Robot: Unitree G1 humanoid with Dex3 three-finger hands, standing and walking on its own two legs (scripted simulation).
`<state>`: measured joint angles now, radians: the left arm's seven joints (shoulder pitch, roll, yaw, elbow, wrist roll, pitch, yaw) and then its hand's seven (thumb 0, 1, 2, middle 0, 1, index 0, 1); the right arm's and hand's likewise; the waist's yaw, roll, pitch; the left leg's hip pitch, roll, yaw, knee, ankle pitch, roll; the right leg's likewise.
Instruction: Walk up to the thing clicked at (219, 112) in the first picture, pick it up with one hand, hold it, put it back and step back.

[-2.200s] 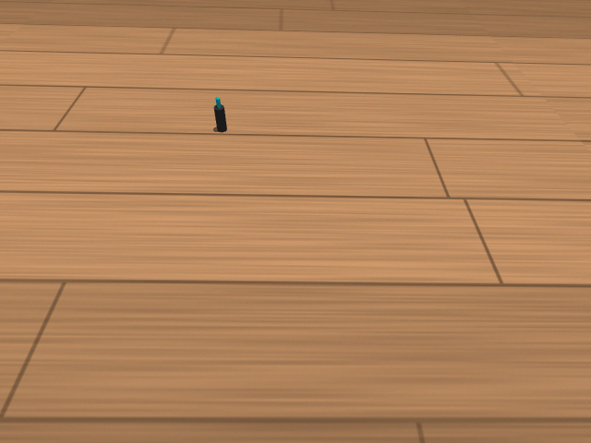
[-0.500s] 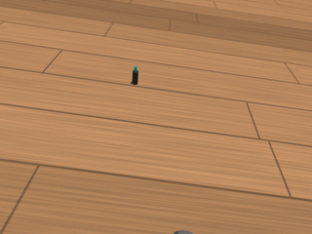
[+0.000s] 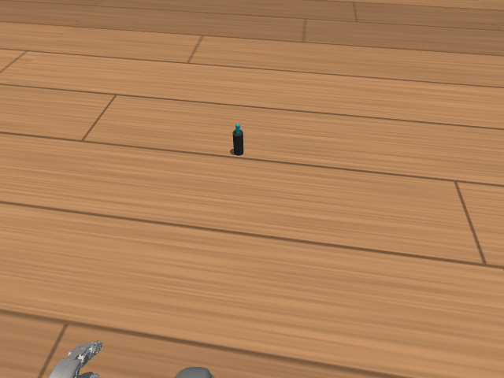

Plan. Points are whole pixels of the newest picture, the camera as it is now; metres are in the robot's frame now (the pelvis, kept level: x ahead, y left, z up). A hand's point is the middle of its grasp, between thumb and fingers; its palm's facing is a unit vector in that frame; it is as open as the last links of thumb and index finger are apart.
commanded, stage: walk up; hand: left
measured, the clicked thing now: (238, 138) +1.36 +0.11 -0.67
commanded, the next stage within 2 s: none
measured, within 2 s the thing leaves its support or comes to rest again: neither
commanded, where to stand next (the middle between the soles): +1.06 -0.05 m, yaw +0 degrees
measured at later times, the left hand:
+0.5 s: hand (114, 283) +0.32 +0.30 -0.15, palm faces -0.06 -0.95 -0.31, open 7.4 cm
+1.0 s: hand (168, 195) +0.53 +0.22 -0.12, palm faces -0.02 -0.92 -0.39, open 7.4 cm
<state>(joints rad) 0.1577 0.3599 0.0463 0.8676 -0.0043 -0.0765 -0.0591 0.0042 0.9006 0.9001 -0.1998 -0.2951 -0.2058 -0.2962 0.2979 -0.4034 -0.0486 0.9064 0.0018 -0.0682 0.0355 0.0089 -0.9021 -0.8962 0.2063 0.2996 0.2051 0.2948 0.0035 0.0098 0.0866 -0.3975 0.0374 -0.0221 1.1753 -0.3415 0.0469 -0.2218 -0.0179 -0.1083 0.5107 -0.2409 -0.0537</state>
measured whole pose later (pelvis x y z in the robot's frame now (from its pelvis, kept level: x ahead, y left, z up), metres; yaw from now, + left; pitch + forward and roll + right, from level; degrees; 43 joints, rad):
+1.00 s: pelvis +0.47 -0.05 +0.00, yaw -1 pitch -3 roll +0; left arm 0.31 0.39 0.04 0.88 0.00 -0.08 -0.05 0.01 0.90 0.90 -0.20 -0.30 -0.21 -0.30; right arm 0.26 -0.43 -0.06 0.87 0.00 -0.05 0.06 0.01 -0.90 -0.90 0.20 0.30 0.20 0.29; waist 0.03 0.06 0.07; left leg -0.52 0.07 -0.02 0.96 -0.25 0.01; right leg -0.16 -0.01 -0.10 0.46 -0.25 -0.05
